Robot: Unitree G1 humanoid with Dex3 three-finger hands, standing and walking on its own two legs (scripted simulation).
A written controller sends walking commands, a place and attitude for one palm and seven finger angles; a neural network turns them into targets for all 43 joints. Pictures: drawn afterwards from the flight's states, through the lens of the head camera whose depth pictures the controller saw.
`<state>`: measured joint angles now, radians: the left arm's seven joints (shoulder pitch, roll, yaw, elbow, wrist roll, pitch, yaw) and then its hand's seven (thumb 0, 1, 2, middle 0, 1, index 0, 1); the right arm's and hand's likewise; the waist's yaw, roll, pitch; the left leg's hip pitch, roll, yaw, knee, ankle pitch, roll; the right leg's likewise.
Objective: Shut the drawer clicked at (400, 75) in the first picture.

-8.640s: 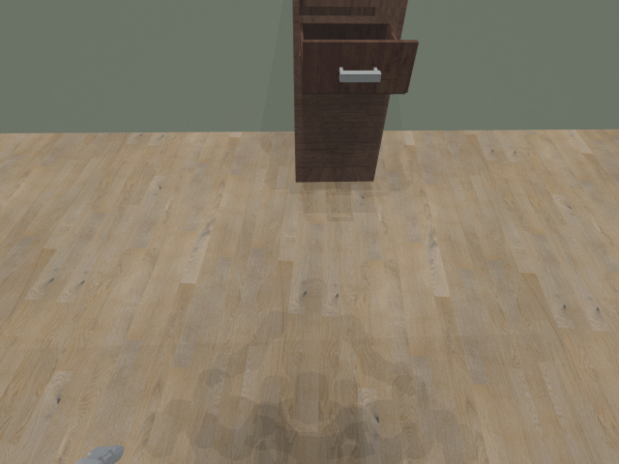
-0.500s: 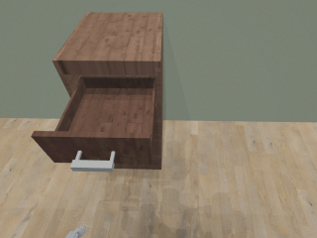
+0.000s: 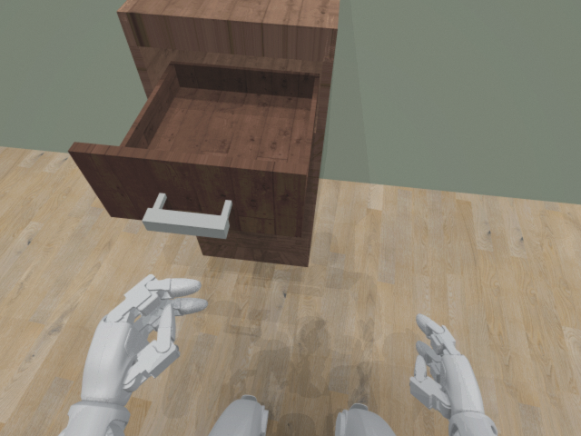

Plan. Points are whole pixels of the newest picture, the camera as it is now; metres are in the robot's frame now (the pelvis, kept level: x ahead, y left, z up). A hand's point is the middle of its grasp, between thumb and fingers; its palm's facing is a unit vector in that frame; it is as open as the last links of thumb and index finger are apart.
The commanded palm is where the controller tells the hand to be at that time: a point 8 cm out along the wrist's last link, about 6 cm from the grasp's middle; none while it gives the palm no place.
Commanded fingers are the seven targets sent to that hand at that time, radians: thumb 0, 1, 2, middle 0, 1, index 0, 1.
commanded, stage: raise the hand and make a fist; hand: left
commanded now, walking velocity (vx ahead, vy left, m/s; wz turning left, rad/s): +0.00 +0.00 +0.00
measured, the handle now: (190, 212) +0.42 +0.21 +0.03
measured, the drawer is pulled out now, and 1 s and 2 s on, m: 0.29 0.29 0.29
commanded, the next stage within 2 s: bring the fist close to the handle in 1.30 s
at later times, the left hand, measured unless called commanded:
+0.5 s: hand (164, 328) +0.22 +0.17 +0.09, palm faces +0.00 -1.00 -0.03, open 3.1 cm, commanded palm +0.18 +0.23 +0.10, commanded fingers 0.00 0.90 0.90 -1.32 -1.51 -1.32 -1.51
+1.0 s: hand (162, 315) +0.22 +0.16 +0.13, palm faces +0.01 -1.00 -0.06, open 3.3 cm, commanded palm +0.18 +0.22 +0.13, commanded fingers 0.00 0.90 0.90 -1.40 -1.60 -1.40 -1.60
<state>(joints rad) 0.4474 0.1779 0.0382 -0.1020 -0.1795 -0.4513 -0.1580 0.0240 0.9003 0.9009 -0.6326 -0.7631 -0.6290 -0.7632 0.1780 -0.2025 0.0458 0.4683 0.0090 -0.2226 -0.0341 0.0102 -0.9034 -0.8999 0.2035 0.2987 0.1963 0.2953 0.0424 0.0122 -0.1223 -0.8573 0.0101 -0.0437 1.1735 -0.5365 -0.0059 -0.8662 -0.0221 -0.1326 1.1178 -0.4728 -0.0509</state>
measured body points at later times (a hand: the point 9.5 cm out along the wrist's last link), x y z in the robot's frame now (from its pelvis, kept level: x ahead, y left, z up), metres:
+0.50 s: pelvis +0.03 +0.02 +0.03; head +0.07 +0.02 +0.47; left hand +0.21 +0.22 +0.09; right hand +0.21 -0.23 -0.03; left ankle +0.02 +0.12 -0.65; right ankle +0.05 -0.10 -0.65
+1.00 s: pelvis +0.04 +0.01 +0.04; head +0.07 +0.01 +0.49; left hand +0.21 +0.21 +0.13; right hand +0.22 -0.21 -0.03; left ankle +0.02 +0.12 -0.65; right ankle +0.05 -0.10 -0.65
